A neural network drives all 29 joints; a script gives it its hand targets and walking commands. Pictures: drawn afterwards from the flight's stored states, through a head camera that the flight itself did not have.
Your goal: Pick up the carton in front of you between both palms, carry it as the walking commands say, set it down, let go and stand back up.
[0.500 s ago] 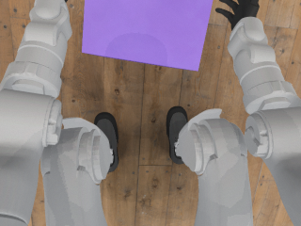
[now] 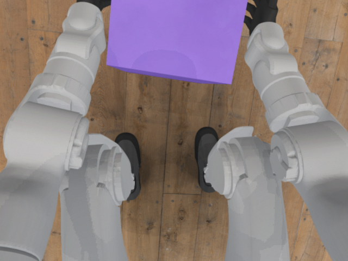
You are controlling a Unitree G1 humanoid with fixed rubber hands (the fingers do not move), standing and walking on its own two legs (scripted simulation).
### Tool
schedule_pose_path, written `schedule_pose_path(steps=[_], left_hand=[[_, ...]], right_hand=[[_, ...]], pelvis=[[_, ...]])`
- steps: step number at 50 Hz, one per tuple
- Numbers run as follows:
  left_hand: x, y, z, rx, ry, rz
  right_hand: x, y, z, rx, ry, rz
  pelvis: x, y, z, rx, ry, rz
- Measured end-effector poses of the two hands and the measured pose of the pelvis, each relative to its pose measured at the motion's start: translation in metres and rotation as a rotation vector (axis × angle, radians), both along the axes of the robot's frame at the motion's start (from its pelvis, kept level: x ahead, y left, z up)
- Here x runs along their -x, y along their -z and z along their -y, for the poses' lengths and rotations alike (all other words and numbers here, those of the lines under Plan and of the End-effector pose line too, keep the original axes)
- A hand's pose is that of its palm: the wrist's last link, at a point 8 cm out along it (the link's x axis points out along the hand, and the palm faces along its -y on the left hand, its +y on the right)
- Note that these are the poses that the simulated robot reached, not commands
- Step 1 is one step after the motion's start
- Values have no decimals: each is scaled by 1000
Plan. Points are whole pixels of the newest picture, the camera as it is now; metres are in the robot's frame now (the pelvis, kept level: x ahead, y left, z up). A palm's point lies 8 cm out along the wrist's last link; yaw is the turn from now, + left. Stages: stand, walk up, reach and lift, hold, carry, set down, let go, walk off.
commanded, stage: reach and lift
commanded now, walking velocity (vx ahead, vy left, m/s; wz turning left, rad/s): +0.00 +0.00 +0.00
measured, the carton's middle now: (173, 29) +0.52 -0.01 -0.25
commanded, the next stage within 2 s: none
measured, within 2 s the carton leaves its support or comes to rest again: leaves its support in 0.26 s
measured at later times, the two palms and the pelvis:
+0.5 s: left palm out of the picture +0.52 +0.15 -0.08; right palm (284, 14) +0.50 -0.15 -0.07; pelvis +0.00 +0.00 +0.01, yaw +2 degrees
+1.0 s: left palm out of the picture +0.47 +0.16 +0.09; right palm out of the picture +0.48 -0.14 +0.09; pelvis +0.02 -0.01 +0.14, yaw +4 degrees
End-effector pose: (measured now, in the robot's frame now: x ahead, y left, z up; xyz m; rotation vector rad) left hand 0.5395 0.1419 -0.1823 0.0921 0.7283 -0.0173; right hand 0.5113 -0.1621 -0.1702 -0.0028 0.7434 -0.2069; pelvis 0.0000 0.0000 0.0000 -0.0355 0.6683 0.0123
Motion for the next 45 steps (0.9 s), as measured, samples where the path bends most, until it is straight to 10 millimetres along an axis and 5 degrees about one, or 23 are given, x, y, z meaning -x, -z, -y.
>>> schedule_pose_path(steps=[16,22,31,45], left_hand=[[2,-13,1,0,-15,4],[16,-68,-7,12,-50,54],[35,-165,-16,38,-118,42],[57,-240,-20,45,-155,50]], right_hand=[[-5,-18,-3,-6,42,18],[8,-65,-10,-38,46,74],[22,-154,-19,-57,32,70],[31,-235,-22,-48,-4,78]], pelvis=[[1,15,-3,7,-23,24],[-1,0,2,-5,-35,33],[-3,-49,5,-3,-54,-18],[-15,-118,8,-13,-56,-51]])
